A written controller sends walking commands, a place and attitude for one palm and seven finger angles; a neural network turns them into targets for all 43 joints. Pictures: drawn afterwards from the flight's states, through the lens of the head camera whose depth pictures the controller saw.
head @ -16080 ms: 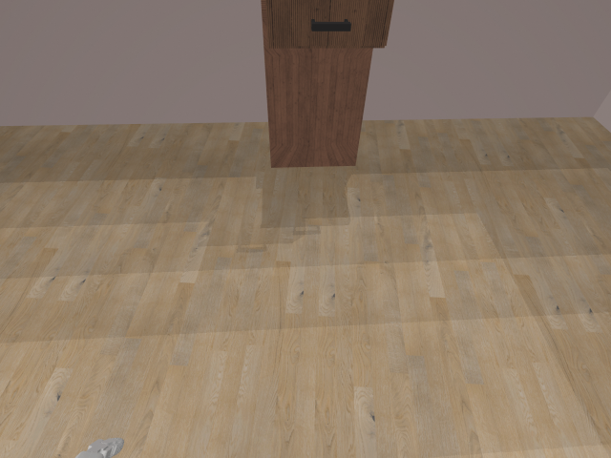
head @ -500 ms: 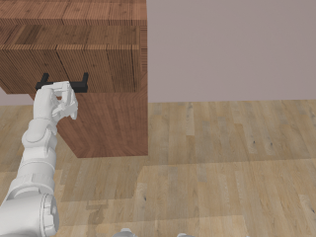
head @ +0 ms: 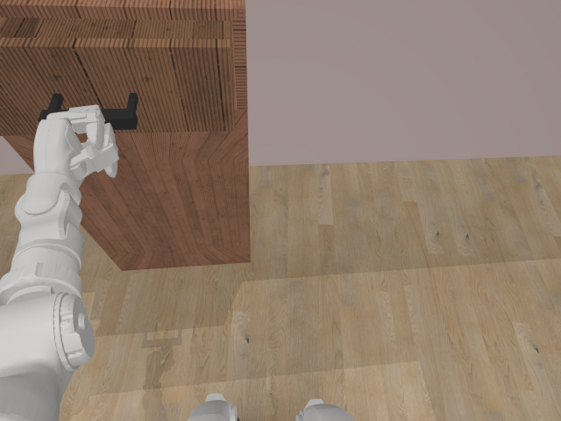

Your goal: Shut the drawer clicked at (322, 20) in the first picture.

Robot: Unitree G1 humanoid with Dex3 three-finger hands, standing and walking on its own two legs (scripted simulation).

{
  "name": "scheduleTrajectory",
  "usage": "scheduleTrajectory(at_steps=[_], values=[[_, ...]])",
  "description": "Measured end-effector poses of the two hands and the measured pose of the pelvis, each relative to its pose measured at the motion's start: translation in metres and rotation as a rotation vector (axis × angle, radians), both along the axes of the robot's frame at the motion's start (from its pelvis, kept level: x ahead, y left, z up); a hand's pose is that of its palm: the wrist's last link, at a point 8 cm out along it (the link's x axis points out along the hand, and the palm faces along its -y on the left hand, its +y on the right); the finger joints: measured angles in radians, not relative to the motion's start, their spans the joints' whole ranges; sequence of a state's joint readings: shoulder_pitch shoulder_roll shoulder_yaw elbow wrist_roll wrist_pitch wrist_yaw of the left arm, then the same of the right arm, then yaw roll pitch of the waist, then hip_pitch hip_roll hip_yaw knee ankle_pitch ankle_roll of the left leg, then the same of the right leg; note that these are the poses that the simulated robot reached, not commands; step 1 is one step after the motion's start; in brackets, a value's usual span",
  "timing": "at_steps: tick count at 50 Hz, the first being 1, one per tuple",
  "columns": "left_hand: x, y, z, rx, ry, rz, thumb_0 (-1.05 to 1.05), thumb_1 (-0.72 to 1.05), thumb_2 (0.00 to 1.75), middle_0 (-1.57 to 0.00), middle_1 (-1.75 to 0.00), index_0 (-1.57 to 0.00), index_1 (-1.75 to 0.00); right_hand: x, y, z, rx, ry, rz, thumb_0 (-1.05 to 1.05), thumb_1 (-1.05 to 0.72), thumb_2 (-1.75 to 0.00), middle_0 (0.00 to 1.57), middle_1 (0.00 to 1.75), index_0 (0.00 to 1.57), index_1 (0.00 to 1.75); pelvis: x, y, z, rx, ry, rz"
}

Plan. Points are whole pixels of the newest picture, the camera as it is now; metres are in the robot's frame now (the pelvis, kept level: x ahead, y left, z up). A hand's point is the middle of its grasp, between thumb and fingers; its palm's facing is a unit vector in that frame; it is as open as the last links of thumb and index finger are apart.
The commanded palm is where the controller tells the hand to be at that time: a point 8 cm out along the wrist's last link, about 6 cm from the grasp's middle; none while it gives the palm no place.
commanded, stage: push the drawer shut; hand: left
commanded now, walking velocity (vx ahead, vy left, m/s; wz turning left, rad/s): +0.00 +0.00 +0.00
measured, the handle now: (92, 109) +0.55 +0.25 +0.09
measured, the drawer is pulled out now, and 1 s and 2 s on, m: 0.06 0.00 0.00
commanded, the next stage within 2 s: pull the fist back off the drawer in 0.82 s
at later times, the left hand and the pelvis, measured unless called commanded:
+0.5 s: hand (112, 117) +0.54 +0.22 +0.09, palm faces +0.04 -1.00 -0.01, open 3.1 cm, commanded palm +0.53 +0.26 +0.09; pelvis +0.00 +0.02 -0.01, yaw -1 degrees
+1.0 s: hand (109, 114) +0.54 +0.23 +0.09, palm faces +0.07 -1.00 -0.03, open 3.3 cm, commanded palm +0.57 +0.24 +0.09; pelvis -0.03 +0.02 -0.02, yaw +1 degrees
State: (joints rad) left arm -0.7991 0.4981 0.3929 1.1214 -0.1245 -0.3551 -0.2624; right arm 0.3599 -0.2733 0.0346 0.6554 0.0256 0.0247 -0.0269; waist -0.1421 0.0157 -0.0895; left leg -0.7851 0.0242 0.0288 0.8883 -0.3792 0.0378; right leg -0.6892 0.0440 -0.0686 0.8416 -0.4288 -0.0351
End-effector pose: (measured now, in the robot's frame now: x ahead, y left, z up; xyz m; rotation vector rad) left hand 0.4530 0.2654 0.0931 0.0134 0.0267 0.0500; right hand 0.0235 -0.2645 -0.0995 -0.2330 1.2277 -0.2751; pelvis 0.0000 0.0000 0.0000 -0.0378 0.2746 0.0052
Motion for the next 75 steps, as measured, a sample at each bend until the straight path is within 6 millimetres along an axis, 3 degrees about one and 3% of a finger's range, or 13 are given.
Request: scheduleTrajectory(at_steps=[22, 35, 60, 68, 75], values=[[0.061, 0.005, 0.000, -0.012, 0.011, -0.006, 0.04, 0.76, 0.87, -1.40, -1.60, -1.40, -1.60, -0.066, 0.016, 0.006, -0.024, 0.201, -0.079, 0.00, -0.90, -0.90, 0.20, 0.30, 0.20, 0.30, 0.003, 0.014, -0.008, -0.026, 0.088, -0.014], [0.065, 0.016, -0.002, 0.002, 0.025, 0.019, -0.01, 0.58, 0.88, -1.40, -1.60, -1.40, -1.60, -0.076, 0.026, 0.001, -0.024, 0.245, -0.029, 0.00, -0.90, -0.90, 0.21, 0.30, 0.20, 0.30, -0.007, 0.019, -0.016, -0.048, 0.120, 0.021], [0.062, 0.007, 0.003, 0.011, 0.035, 0.025, 0.05, 0.66, 0.94, -1.40, -1.60, -1.40, -1.60, -0.112, 0.026, 0.001, -0.037, 0.239, -0.007, 0.00, -0.90, -0.90, 0.21, 0.30, 0.20, 0.30, -0.032, 0.018, -0.025, -0.057, 0.132, 0.025], [0.061, 0.006, 0.001, 0.009, 0.029, 0.024, 0.03, 0.67, 0.94, -1.40, -1.60, -1.40, -1.60, -0.110, 0.026, -0.001, -0.022, 0.234, -0.019, 0.00, -0.90, -0.90, 0.21, 0.30, 0.20, 0.30, -0.029, 0.016, -0.025, -0.053, 0.131, 0.015], [0.056, 0.000, 0.001, -0.009, 0.004, 0.024, 0.03, 0.78, 0.91, -1.40, -1.60, -1.40, -1.60, -0.093, 0.024, 0.002, -0.001, 0.206, -0.043, 0.00, -0.90, -0.90, 0.21, 0.30, 0.20, 0.30, -0.017, 0.015, -0.017, -0.041, 0.112, -0.006]])
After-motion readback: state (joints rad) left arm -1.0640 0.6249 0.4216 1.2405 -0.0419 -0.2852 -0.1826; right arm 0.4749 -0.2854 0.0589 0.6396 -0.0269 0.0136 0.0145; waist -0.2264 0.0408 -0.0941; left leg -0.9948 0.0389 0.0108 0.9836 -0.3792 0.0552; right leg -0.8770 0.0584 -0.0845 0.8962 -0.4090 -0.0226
